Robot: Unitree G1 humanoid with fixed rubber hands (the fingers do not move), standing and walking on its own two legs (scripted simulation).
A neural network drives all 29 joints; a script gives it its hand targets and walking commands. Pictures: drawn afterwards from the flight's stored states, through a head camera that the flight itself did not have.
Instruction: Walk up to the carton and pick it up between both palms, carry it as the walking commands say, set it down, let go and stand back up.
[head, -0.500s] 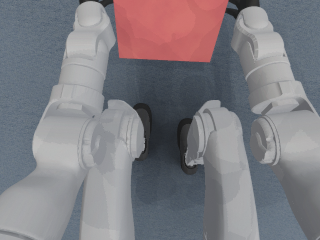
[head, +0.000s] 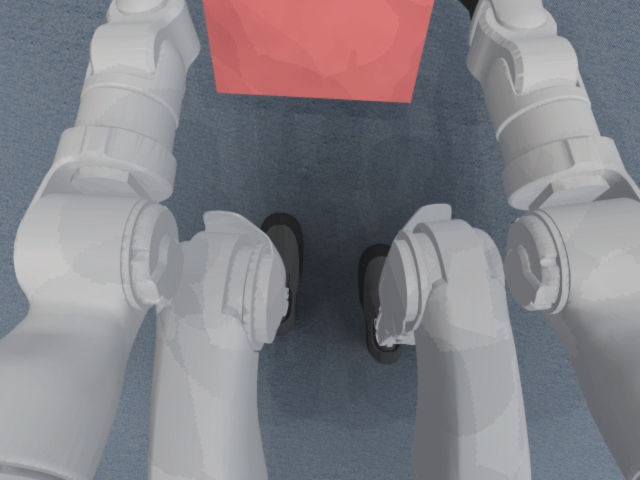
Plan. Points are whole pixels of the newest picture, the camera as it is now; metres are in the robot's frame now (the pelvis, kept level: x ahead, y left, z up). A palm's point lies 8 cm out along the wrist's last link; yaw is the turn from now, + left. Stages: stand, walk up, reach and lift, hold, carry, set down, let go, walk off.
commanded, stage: set down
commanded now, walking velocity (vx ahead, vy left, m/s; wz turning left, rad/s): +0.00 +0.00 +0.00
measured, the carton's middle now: out of the picture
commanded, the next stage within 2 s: none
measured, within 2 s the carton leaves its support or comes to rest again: neither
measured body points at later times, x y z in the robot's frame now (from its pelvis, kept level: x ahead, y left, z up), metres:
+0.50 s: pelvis +0.02 +0.01 -0.02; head +0.36 +0.00 +0.27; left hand +0.58 +0.17 -0.15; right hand +0.58 -0.14 -0.16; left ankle +0.16 +0.09 -0.34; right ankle +0.11 -0.09 -0.34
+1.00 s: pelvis +0.03 +0.00 -0.02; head +0.38 -0.02 +0.27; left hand +0.59 +0.17 -0.16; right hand +0.58 -0.14 -0.17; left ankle +0.16 +0.09 -0.34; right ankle +0.11 -0.09 -0.34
